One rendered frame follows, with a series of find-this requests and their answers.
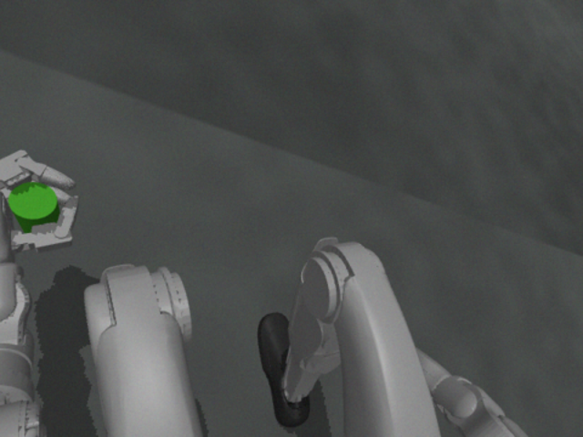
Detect left robot arm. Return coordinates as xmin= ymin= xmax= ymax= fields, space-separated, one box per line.
xmin=0 ymin=262 xmax=47 ymax=437

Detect right robot arm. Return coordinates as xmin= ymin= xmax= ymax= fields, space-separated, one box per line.
xmin=433 ymin=375 xmax=528 ymax=437

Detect can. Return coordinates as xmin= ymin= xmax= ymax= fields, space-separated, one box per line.
xmin=8 ymin=182 xmax=60 ymax=234

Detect right robot foot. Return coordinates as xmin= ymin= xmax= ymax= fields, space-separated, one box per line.
xmin=258 ymin=312 xmax=310 ymax=428

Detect right robot hand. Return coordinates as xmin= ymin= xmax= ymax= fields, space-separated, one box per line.
xmin=416 ymin=348 xmax=453 ymax=407

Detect left robot hand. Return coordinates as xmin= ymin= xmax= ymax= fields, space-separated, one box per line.
xmin=0 ymin=150 xmax=79 ymax=263

